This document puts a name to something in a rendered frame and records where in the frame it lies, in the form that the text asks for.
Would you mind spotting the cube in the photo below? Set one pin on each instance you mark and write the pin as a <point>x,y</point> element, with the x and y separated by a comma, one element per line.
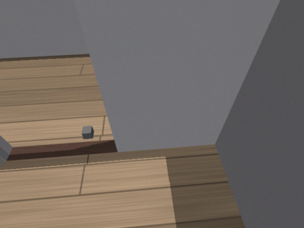
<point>87,132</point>

